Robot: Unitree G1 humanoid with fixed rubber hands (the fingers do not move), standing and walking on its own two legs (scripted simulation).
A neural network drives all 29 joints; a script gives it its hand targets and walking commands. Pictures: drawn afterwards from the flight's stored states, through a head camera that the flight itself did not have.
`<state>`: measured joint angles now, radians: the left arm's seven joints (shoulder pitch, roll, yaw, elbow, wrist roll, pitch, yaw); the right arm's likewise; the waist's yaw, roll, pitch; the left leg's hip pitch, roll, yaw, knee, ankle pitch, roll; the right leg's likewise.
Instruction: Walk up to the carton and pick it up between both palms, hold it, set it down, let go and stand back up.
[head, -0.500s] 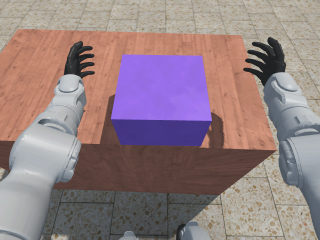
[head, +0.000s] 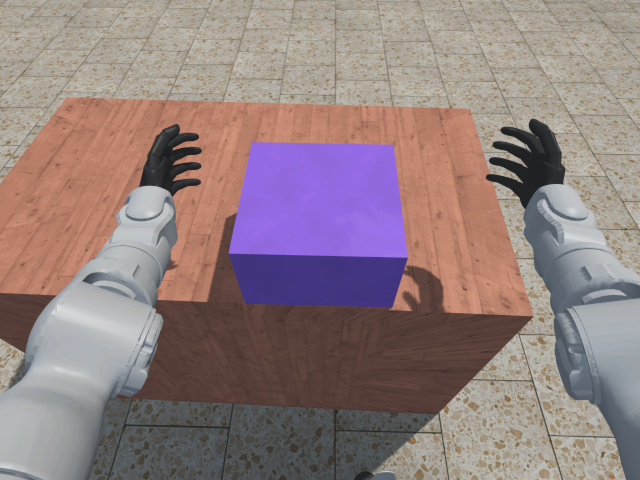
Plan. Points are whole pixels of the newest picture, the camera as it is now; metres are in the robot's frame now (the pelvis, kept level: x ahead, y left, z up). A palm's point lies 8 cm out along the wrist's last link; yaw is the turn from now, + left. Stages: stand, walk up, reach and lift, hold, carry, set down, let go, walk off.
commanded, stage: set down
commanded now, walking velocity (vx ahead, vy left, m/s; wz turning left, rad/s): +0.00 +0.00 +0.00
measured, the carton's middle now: (320, 222) +0.52 +0.00 -0.02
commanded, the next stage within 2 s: let go in 1.76 s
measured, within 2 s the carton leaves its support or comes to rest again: neither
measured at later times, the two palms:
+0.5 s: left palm (165, 266) +0.39 +0.20 +0.04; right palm (518, 271) +0.37 -0.26 +0.04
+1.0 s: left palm (154, 316) +0.34 +0.21 +0.01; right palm (518, 331) +0.31 -0.25 +0.00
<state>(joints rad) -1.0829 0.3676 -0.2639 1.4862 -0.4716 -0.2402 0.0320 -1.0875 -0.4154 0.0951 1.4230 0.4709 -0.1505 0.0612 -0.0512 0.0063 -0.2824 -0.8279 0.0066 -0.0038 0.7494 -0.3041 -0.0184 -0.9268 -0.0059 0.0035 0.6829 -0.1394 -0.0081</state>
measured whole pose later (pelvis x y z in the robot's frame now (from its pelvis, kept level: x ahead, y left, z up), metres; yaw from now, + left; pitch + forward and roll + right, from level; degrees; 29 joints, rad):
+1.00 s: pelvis +0.02 -0.01 +0.02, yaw +0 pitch +14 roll +2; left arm -0.38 0.28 -0.11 1.15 -0.36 -0.50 0.00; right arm -0.34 -0.26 0.12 1.07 0.41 -0.43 -0.01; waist -0.05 0.00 -0.20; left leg -0.57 0.01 0.00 0.60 -0.28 -0.02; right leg -0.69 -0.01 0.00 0.59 -0.15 -0.02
